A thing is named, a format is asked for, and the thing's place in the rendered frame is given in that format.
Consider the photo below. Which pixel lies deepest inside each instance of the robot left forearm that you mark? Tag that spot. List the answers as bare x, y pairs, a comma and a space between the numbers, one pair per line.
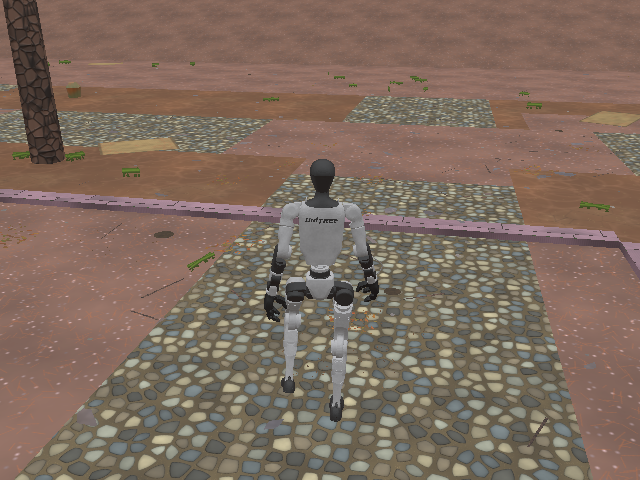
276, 273

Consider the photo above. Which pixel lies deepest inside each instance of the robot left upper arm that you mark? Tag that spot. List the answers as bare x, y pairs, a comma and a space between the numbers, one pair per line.
289, 212

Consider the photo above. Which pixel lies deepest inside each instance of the right robot foot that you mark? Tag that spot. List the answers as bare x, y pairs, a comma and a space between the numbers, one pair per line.
335, 412

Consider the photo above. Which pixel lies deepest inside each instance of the robot right forearm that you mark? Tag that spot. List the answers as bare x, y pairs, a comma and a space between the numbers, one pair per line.
368, 267

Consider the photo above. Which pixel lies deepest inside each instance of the right robot thigh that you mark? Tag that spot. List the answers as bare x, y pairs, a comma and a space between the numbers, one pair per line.
343, 303

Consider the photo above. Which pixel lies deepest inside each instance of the robot right upper arm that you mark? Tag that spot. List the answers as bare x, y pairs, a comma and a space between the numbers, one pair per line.
353, 213

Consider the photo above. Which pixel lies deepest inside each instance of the robot left hand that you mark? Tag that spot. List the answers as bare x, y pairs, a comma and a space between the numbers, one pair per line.
270, 309

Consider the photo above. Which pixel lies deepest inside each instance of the robot right hand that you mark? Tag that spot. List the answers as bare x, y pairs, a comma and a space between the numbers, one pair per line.
374, 288

